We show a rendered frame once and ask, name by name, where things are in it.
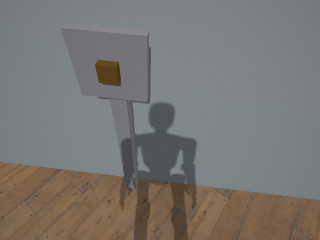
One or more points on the panel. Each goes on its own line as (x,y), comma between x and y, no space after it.
(86,44)

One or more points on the button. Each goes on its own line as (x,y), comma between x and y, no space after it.
(108,72)

